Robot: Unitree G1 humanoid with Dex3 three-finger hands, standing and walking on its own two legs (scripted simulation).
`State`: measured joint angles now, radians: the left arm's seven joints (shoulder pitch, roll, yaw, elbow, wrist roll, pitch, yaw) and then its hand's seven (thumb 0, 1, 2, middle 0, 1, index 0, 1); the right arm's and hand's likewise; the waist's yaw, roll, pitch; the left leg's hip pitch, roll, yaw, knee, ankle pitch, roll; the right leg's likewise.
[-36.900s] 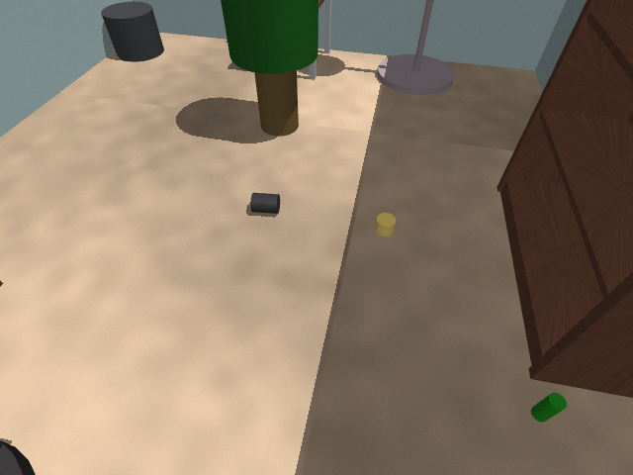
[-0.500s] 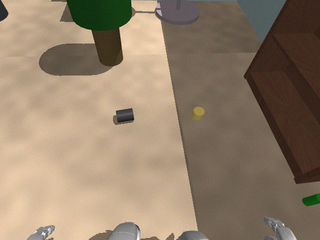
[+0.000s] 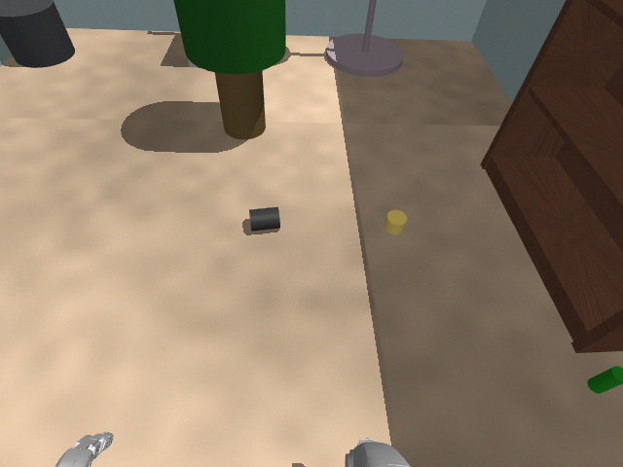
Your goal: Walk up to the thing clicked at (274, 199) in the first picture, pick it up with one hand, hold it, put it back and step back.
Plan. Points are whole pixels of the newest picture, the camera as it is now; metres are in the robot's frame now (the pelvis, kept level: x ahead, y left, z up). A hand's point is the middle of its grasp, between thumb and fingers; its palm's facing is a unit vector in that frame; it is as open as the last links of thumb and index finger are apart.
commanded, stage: step back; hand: left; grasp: from above
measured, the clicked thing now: (264, 219) +1.09 +0.21 -0.72
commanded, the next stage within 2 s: stand in 1.02 s
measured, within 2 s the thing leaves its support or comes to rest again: neither
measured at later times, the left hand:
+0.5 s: hand out of the picture +0.03 +0.28 -0.14, palm faces +0.03 -0.92 -0.38, open 7.4 cm
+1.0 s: hand (134, 456) +0.15 +0.25 -0.14, palm faces -0.03 -0.93 -0.36, open 7.4 cm
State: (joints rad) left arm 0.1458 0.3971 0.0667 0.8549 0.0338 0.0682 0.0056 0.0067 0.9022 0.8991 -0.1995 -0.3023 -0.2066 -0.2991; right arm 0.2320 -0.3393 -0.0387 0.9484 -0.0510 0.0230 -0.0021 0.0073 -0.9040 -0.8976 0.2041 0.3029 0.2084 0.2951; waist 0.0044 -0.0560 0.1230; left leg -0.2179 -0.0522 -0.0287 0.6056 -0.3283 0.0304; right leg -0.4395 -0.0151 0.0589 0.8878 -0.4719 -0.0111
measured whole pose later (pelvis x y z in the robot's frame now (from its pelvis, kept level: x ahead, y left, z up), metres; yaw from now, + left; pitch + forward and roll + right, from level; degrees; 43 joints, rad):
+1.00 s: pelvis +0.04 +0.00 +0.01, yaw -2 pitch -1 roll +0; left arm 0.10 0.36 0.03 1.02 0.02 -0.01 -0.01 0.01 0.90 0.90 -0.20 -0.30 -0.21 -0.30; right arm 0.10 -0.35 -0.02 1.07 -0.02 -0.02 0.00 0.01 -0.90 -0.90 0.20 0.30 0.21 0.29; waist 0.01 0.01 0.06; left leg -0.23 0.04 0.02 0.54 -0.28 -0.02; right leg -0.20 -0.02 0.00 0.53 -0.30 0.02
